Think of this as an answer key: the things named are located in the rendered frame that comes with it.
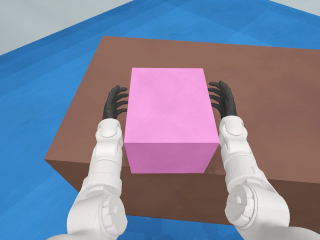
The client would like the left robot hand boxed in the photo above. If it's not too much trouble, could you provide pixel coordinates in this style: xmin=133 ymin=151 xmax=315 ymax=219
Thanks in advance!
xmin=102 ymin=85 xmax=129 ymax=120

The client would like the robot left forearm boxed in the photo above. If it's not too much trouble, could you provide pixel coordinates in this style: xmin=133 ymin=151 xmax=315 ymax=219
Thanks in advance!
xmin=67 ymin=118 xmax=123 ymax=233

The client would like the pedestal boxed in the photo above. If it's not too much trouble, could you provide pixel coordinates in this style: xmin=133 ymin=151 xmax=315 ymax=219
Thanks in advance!
xmin=44 ymin=35 xmax=320 ymax=234

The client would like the right robot hand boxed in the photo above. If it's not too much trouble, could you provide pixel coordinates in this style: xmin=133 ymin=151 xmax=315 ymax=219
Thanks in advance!
xmin=207 ymin=80 xmax=237 ymax=120

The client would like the right robot upper arm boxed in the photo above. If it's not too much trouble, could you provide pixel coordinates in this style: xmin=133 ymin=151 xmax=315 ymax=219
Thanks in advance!
xmin=224 ymin=183 xmax=320 ymax=240

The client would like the robot right forearm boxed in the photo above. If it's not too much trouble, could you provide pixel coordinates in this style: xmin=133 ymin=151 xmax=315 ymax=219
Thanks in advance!
xmin=218 ymin=115 xmax=290 ymax=213

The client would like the left robot upper arm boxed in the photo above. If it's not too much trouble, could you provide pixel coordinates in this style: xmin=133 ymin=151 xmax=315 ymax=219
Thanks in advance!
xmin=46 ymin=192 xmax=128 ymax=240

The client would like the carton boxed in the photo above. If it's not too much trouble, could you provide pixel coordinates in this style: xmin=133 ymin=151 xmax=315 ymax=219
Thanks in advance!
xmin=124 ymin=68 xmax=220 ymax=174

